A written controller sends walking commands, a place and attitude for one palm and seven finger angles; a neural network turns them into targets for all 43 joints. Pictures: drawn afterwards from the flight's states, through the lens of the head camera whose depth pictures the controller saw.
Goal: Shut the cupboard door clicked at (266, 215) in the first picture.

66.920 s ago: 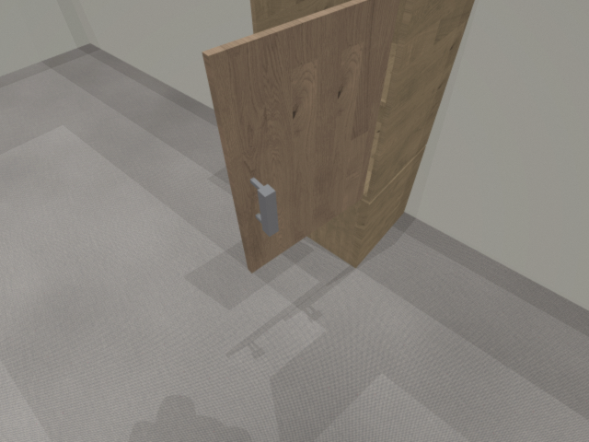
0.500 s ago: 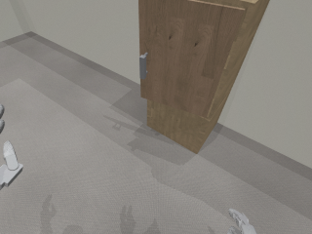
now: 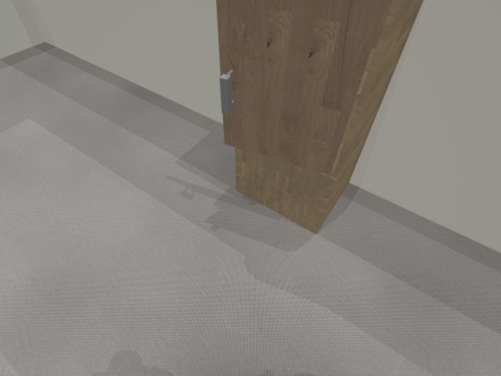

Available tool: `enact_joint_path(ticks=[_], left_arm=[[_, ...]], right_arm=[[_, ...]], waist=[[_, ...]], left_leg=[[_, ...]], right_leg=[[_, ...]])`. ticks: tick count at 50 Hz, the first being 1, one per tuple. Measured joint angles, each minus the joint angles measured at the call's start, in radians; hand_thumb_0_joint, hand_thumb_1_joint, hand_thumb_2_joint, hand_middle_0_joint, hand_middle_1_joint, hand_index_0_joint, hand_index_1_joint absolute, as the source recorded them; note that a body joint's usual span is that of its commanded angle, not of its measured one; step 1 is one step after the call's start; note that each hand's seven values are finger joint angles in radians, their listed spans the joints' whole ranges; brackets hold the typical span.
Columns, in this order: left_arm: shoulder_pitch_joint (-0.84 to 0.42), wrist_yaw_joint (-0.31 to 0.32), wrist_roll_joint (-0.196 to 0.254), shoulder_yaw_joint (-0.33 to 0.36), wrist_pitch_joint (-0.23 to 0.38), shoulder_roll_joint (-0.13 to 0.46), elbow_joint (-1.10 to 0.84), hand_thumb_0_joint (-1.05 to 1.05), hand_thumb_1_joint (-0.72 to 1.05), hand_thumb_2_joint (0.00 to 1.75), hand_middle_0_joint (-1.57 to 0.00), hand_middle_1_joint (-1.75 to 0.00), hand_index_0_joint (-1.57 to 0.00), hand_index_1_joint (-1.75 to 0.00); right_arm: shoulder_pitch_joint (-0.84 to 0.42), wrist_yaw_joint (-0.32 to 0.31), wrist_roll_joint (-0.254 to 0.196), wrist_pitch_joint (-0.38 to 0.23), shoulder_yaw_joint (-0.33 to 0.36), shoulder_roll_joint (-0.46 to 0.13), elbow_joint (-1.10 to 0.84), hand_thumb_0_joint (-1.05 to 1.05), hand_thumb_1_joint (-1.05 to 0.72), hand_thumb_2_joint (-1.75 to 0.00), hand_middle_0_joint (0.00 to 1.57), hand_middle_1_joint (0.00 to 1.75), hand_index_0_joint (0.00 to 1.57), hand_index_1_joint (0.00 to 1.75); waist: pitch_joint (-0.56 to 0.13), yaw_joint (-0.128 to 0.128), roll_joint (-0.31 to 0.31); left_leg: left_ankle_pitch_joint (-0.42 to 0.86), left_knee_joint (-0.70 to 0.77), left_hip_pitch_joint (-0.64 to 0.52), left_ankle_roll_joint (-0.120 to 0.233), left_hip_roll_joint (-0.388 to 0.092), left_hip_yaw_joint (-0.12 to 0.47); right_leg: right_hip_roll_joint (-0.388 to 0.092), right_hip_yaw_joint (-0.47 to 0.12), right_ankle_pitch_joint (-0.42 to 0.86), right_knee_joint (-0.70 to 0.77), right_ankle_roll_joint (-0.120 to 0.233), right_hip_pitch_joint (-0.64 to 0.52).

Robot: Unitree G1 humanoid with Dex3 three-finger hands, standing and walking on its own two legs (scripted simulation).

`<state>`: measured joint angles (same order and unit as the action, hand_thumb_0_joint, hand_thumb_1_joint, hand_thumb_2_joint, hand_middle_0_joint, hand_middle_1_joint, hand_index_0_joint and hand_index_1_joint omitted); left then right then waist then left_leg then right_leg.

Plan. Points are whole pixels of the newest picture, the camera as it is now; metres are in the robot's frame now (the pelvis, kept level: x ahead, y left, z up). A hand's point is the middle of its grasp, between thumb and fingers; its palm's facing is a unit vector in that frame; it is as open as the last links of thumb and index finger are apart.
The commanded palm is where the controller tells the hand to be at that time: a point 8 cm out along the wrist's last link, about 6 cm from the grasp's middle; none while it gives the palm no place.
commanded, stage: let the arm hang, fingers relaxed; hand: left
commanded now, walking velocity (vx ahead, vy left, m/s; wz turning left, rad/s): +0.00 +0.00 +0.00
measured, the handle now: (228, 91) +0.95 +0.10 -0.08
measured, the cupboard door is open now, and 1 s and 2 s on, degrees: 12 12 12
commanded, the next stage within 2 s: look to check the result in 0.80 s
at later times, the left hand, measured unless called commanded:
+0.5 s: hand out of the picture +0.02 +0.21 -0.16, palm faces +0.01 -0.96 -0.27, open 7.4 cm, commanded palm none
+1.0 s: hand out of the picture +0.06 +0.22 -0.15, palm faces +0.00 -0.96 -0.29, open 7.4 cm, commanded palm none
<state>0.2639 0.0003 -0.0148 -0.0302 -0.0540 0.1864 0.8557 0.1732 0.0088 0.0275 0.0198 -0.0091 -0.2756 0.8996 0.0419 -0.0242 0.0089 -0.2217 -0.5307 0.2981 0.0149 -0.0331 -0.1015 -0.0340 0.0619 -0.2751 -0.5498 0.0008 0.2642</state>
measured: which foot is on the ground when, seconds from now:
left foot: down 0.00-1.00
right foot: down 0.00-1.00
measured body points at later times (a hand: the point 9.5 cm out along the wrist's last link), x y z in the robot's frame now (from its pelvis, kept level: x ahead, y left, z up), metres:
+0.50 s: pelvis +0.00 +0.00 +0.01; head +0.00 -0.01 +0.46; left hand +0.02 +0.26 -0.14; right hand +0.01 -0.24 -0.15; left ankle +0.04 +0.11 -0.73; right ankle +0.01 -0.12 -0.73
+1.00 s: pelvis +0.02 -0.01 +0.01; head +0.03 -0.01 +0.46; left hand +0.06 +0.27 -0.13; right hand +0.06 -0.28 -0.13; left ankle +0.04 +0.11 -0.73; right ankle +0.01 -0.12 -0.73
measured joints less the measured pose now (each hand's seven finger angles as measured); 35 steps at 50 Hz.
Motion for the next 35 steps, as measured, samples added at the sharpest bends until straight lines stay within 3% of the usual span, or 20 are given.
enact_joint_path(ticks=[3,8,20,35], left_arm=[[0.015,0.013,0.002,0.03,0.015,0.014,0.094,0.0,0.98,0.89,-0.21,-0.3,-0.2,-0.3],[0.046,0.006,0.003,0.039,0.029,0.036,0.208,0.0,0.96,0.9,-0.2,-0.3,-0.2,-0.3],[0.026,0.013,0.004,0.049,0.045,0.044,0.292,0.01,0.91,0.9,-0.2,-0.3,-0.2,-0.3],[-0.071,0.006,0.0,0.045,0.061,0.035,0.253,0.01,0.91,0.9,-0.2,-0.3,-0.2,-0.3]], right_arm=[[0.051,-0.007,0.001,0.013,0.001,0.033,0.074,0.01,-0.9,-0.89,0.2,0.3,0.2,0.3],[0.109,-0.016,-0.004,0.021,0.009,0.063,0.164,0.01,-0.9,-0.89,0.2,0.3,0.2,0.3],[0.111,-0.025,-0.01,0.001,0.021,0.078,0.22,0.01,-0.9,-0.89,0.2,0.3,0.2,0.3],[0.038,-0.02,-0.007,-0.016,0.024,0.053,0.207,0.01,-0.9,-0.89,0.2,0.3,0.2,0.3]], waist=[[0.014,0.016,0.025],[0.024,0.029,0.017],[0.002,0.023,-0.033],[-0.024,0.018,-0.019]], left_leg=[[0.013,0.023,-0.013,-0.008,-0.011,0.015],[0.028,0.056,-0.034,-0.012,-0.02,0.022],[0.047,0.109,-0.083,-0.004,-0.01,0.001],[0.059,0.145,-0.11,-0.005,-0.004,-0.005]], right_leg=[[0.014,0.015,0.021,0.046,0.009,-0.028],[0.028,0.023,0.052,0.111,0.014,-0.065],[0.02,0.004,0.07,0.147,0.005,-0.098],[0.016,-0.002,0.073,0.164,0.004,-0.115]])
